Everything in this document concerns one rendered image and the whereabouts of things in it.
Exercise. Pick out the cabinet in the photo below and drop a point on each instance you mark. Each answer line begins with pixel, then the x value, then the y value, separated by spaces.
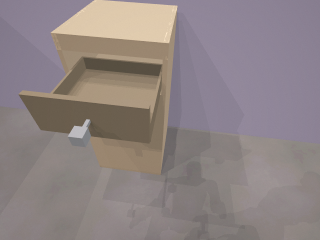
pixel 128 31

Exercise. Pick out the handle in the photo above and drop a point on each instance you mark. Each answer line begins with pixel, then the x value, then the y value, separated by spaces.
pixel 80 135

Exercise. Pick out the drawer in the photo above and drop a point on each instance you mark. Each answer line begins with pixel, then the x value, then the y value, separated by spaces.
pixel 119 97

